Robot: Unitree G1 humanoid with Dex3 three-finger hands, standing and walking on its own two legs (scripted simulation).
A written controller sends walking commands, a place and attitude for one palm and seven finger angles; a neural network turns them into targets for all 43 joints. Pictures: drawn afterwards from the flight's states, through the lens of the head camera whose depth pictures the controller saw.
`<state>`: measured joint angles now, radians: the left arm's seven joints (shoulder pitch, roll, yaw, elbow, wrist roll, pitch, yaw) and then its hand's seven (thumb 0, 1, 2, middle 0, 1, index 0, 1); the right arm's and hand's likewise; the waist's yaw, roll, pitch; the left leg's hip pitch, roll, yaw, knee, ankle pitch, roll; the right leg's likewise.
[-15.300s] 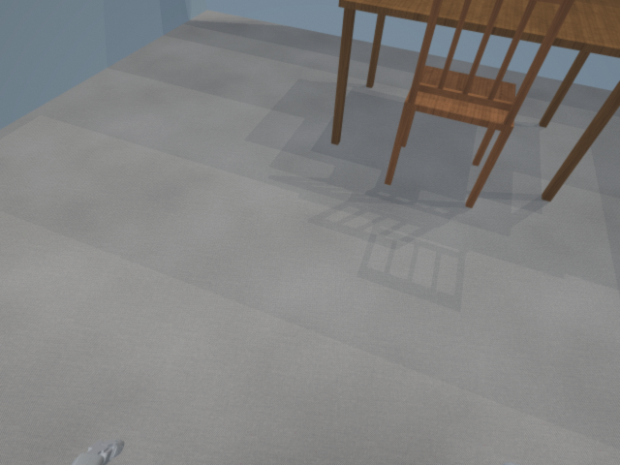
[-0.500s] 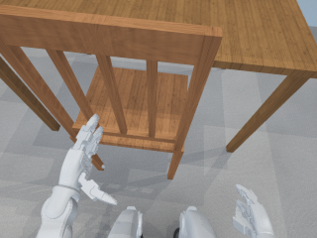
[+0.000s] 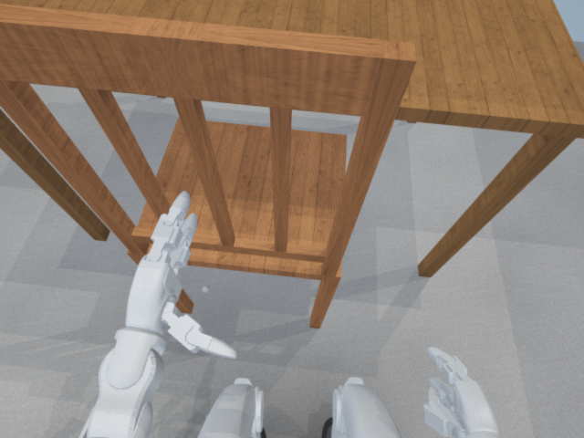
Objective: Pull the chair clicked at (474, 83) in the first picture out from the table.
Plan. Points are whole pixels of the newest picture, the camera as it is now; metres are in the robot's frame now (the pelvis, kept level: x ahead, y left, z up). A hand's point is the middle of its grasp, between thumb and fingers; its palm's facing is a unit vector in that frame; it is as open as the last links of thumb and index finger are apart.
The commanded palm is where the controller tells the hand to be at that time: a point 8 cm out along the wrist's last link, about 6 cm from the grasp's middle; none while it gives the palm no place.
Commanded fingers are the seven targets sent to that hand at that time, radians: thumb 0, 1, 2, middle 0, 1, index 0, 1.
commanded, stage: aim the fingers beside a spindle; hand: left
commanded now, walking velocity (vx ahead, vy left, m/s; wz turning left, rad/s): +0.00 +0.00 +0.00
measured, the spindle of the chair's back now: (213, 188) +0.44 +0.13 +0.04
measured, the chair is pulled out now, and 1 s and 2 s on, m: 0.00 0.00 0.00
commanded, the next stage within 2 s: none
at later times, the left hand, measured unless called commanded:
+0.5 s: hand (215, 303) +0.29 +0.11 +0.00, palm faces -0.14 -0.99 -0.01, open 16.9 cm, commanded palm +0.27 +0.17 +0.03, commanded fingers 0.00 -0.50 0.30 -0.06 -0.08 -0.06 -0.08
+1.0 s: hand (204, 283) +0.30 +0.12 +0.05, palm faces -0.09 -0.99 -0.07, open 16.9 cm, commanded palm +0.28 +0.17 +0.02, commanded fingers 0.00 -0.50 0.30 -0.06 -0.08 -0.06 -0.08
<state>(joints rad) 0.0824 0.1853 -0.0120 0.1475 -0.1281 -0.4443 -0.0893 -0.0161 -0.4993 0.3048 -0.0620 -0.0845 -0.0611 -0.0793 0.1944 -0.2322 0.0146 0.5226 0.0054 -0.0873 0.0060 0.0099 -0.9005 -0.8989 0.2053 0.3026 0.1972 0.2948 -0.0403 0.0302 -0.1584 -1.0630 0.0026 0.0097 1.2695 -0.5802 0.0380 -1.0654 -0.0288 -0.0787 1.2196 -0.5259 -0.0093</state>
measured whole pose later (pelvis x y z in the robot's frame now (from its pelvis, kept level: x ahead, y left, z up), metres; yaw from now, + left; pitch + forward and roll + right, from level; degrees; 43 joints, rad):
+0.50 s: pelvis +0.00 -0.01 +0.00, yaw +0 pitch +22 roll -2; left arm 0.09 0.18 -0.02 0.20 -0.14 -0.40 -0.12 -0.02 -0.50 0.31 -0.06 -0.08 -0.06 -0.08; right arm 0.18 -0.24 0.01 0.50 0.01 -0.07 0.01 0.01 -0.90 -0.90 0.21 0.30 0.20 0.29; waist -0.04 0.03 -0.15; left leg -1.08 0.01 0.00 1.29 -0.59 0.03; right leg -1.08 -0.03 -0.09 1.24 -0.54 -0.02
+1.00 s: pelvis +0.00 -0.01 +0.00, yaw +1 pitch +21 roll -2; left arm 0.08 0.20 0.01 0.14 -0.14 -0.48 -0.09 -0.02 -0.50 0.30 -0.06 -0.08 -0.06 -0.08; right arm 0.20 -0.25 0.01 0.54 0.01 -0.09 0.01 0.01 -0.90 -0.90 0.20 0.30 0.20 0.29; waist -0.04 0.04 -0.17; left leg -1.06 0.01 -0.01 1.26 -0.58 0.02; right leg -1.06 -0.03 -0.09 1.21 -0.53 -0.02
